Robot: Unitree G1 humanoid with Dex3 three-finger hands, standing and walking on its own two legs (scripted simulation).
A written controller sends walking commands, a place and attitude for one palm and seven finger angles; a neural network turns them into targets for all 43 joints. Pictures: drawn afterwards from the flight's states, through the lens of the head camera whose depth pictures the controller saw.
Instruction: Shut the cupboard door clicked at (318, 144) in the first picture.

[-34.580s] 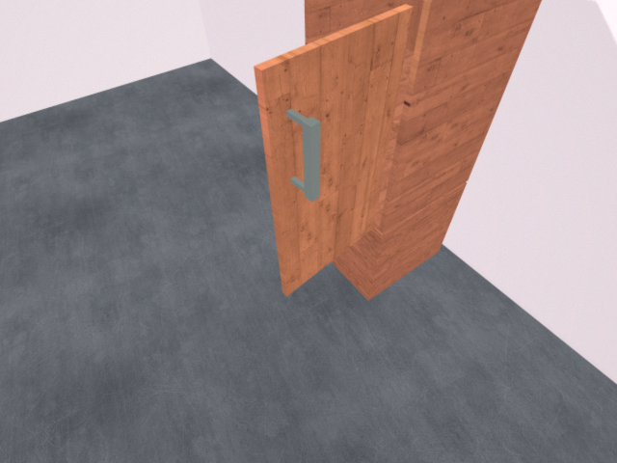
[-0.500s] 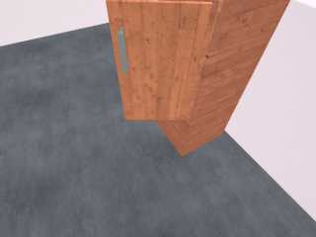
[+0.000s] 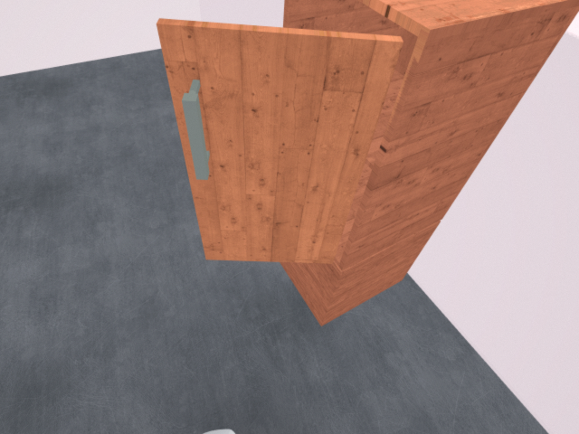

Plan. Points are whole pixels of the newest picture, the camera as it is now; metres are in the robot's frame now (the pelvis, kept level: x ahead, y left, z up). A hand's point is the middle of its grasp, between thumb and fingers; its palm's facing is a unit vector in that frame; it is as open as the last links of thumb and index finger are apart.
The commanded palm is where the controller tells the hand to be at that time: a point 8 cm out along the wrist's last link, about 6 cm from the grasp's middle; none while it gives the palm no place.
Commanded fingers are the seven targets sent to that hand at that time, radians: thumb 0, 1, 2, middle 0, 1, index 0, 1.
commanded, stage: come to a stop and stand still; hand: left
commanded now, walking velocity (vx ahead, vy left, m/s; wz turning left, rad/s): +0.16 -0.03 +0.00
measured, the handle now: (199, 132) +0.53 +0.19 +0.11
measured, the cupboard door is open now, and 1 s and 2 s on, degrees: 60 60 60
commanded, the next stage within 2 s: look again from close up in 1.62 s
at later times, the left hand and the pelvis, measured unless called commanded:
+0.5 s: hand (172, 431) +0.15 +0.18 -0.16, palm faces +0.06 -0.97 -0.21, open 7.3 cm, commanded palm none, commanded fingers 0.00 0.90 0.90 -0.20 -0.30 -0.20 -0.30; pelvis +0.08 -0.01 +0.01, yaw +2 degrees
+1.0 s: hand out of the picture +0.09 +0.20 -0.17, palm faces +0.00 -0.98 -0.22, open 7.4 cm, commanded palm none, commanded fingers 0.00 0.90 0.90 -0.20 -0.30 -0.20 -0.30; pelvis +0.06 +0.00 +0.01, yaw -1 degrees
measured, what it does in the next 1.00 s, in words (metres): steps on the spot: right foot, then left foot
